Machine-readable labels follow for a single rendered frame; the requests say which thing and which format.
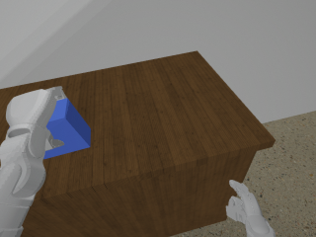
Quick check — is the table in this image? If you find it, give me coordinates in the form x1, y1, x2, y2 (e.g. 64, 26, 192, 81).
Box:
0, 50, 276, 237

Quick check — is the robot left hand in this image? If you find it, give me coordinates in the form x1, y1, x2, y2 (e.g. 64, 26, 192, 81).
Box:
6, 86, 67, 151

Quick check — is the left robot forearm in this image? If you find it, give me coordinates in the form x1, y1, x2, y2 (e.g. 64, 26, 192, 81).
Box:
0, 123, 47, 237

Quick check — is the sponge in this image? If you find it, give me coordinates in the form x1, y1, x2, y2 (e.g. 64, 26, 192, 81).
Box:
9, 98, 91, 159

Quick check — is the right robot forearm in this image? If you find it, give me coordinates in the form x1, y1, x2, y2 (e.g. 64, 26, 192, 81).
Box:
245, 214, 276, 237

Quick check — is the robot right hand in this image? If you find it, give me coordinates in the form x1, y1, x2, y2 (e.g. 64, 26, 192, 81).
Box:
225, 180, 263, 224

